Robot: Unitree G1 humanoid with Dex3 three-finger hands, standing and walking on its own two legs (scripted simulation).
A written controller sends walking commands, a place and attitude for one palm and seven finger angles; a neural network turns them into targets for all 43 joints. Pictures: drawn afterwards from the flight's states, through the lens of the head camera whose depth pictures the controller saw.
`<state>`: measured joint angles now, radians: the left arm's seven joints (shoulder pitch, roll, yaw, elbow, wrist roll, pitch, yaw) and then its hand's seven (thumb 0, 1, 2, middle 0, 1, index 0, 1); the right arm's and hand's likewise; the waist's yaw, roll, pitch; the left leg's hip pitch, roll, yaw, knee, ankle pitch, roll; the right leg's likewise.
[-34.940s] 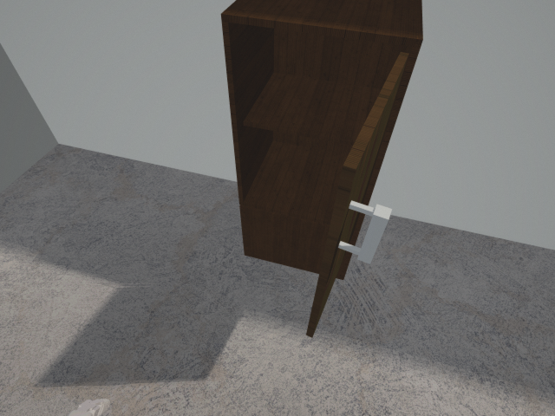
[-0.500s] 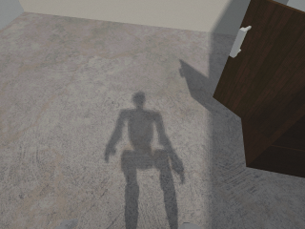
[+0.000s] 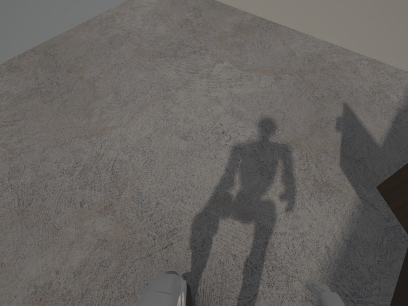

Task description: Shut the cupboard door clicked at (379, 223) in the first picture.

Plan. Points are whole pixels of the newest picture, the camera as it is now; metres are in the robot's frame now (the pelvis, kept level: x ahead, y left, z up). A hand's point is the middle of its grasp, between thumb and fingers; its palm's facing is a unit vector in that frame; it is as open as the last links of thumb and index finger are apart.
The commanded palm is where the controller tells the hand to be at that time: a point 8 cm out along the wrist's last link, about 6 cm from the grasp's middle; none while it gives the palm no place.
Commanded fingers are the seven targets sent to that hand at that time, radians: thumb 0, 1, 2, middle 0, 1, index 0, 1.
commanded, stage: walk to a spot facing it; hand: left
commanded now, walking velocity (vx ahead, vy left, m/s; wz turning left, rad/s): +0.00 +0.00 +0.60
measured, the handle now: out of the picture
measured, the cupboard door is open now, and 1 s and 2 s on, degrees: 50 50 50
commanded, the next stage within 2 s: turn to face it in 0.82 s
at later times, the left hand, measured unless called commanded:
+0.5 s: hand (127, 259) +0.21 +0.20 -0.14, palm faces +0.22 -0.93 -0.29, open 7.4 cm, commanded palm none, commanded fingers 0.00 0.90 0.90 -0.20 -0.30 -0.20 -0.30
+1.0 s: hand out of the picture +0.02 +0.20 -0.19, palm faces +0.57 -0.77 -0.29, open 7.4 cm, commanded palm none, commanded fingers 0.00 0.90 0.90 -0.20 -0.30 -0.20 -0.30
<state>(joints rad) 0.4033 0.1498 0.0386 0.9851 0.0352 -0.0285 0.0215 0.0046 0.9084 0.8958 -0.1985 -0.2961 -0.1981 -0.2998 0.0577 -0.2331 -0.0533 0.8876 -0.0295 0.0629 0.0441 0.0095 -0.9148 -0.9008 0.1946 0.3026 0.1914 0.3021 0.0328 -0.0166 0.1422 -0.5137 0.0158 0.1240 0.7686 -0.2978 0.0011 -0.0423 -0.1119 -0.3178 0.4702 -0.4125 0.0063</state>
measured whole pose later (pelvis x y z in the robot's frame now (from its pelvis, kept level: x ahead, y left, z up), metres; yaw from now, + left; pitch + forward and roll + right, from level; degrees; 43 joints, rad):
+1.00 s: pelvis +0.13 -0.01 -0.01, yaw +33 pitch +0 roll +0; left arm 0.28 0.29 0.09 0.92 0.03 0.07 0.03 0.01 0.92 0.90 -0.20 -0.30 -0.20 -0.30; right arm 0.09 -0.23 -0.04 0.85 -0.03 0.03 0.01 0.01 -0.91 -0.90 0.20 0.30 0.20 0.30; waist 0.04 -0.06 0.11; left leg -0.34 -0.01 0.07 0.65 -0.32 0.05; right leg -0.41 -0.12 -0.08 1.07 -0.53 0.06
